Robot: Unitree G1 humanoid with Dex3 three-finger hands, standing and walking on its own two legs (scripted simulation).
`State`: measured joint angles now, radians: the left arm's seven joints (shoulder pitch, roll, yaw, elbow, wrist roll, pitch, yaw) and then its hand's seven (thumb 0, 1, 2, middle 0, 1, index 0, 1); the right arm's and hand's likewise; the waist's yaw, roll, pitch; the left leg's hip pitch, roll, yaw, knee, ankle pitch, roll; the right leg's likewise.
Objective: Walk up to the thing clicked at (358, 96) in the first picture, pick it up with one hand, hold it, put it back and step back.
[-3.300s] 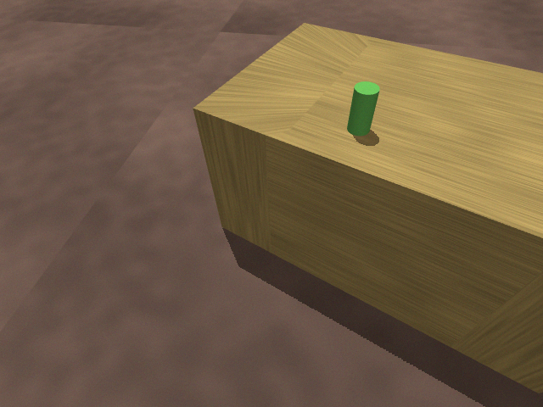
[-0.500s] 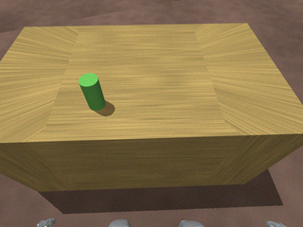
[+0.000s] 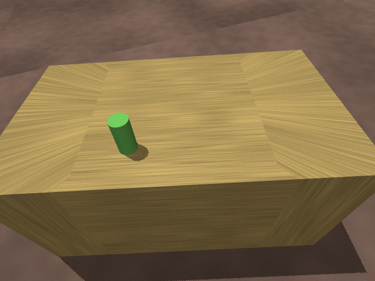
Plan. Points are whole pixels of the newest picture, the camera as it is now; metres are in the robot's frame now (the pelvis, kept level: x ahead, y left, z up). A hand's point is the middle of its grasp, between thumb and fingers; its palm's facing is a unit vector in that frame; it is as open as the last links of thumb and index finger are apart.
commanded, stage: walk up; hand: left
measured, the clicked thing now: (123, 134) +0.55 +0.23 -0.05
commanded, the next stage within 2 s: stand in 1.04 s
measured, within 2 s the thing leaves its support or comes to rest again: neither
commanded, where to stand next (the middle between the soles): +0.09 +0.02 m, yaw +1 degrees
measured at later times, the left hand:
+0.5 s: hand out of the picture +0.13 +0.25 -0.14, palm faces -0.02 -0.94 -0.34, open 7.4 cm
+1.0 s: hand out of the picture +0.11 +0.26 -0.14, palm faces -0.03 -0.94 -0.35, open 7.4 cm
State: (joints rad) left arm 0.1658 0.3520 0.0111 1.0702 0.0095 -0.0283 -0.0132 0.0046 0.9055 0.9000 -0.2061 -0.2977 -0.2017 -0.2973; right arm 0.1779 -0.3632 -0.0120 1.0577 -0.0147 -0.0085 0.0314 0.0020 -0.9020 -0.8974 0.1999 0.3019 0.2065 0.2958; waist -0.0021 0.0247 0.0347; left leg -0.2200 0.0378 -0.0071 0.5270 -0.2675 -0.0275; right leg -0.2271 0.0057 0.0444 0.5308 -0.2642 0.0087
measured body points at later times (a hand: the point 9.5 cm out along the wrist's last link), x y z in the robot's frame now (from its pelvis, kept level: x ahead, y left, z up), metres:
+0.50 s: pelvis +0.02 +0.01 +0.01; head +0.03 +0.01 +0.46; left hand +0.13 +0.30 -0.12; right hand +0.11 -0.30 -0.12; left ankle +0.01 +0.14 -0.73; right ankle +0.02 -0.13 -0.73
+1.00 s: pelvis +0.02 +0.01 +0.01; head +0.03 +0.01 +0.46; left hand +0.11 +0.31 -0.12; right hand +0.09 -0.29 -0.12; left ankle +0.01 +0.14 -0.73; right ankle +0.02 -0.13 -0.73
